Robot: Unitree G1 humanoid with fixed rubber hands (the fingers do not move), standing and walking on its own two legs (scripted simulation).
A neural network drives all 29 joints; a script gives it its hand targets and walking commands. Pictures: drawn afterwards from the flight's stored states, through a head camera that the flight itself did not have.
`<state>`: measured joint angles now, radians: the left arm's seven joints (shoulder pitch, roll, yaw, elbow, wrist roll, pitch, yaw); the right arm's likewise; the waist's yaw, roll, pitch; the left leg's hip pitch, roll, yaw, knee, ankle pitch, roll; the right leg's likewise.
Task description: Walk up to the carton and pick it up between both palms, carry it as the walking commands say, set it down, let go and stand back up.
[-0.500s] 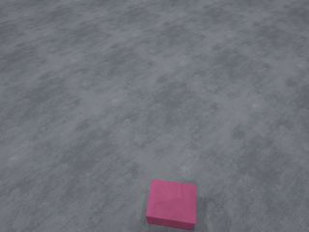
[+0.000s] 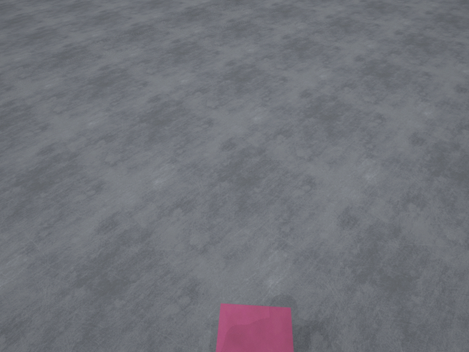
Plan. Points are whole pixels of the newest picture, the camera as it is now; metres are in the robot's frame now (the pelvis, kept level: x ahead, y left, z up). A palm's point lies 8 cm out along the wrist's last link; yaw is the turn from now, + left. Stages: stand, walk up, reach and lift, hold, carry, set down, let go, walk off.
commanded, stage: stand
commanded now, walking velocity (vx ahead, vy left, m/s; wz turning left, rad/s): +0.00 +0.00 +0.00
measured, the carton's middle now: (254, 343) +0.33 -0.03 -0.67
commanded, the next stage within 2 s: none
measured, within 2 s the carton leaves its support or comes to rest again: neither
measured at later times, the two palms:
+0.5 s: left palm out of the picture +0.01 +0.25 -0.13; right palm out of the picture +0.00 -0.26 -0.13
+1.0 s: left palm out of the picture -0.03 +0.24 -0.14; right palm out of the picture -0.06 -0.25 -0.14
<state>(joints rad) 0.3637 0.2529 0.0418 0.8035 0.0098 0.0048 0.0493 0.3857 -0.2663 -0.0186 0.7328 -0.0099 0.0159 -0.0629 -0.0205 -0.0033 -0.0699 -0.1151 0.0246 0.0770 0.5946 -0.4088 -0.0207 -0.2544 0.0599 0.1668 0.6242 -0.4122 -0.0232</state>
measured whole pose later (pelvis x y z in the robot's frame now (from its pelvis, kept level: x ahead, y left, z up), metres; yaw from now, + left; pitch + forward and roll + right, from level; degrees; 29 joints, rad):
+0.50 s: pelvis +0.00 +0.00 +0.00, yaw -2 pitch +3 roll +1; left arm 0.36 0.22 0.02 0.95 0.00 0.01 0.06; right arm 0.37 -0.23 -0.01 0.88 -0.01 0.03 -0.07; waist -0.01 -0.01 0.00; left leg -0.04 0.04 0.12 0.52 -0.42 -0.02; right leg -0.23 0.07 0.18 0.62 -0.41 -0.02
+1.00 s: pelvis -0.01 +0.00 +0.00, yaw -2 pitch +2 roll -1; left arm 0.35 0.18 0.01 1.04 0.01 0.01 0.07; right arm 0.39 -0.22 0.00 1.01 -0.01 0.04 -0.06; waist 0.00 0.02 0.02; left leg 0.01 0.06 0.12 0.44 -0.47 -0.03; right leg -0.21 0.10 0.17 0.59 -0.40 -0.02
